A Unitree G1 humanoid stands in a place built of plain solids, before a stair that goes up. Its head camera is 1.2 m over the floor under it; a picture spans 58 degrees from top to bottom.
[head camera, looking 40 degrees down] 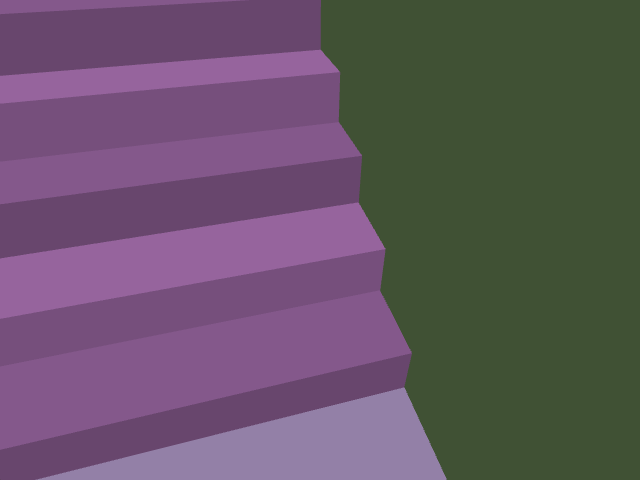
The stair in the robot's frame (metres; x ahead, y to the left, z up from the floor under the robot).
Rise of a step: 0.18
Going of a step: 0.25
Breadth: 1.11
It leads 15 degrees to the left of straight ahead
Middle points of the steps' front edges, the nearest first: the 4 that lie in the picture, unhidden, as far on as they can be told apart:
0.58 0.28 0.18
0.82 0.34 0.35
1.07 0.40 0.53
1.31 0.47 0.71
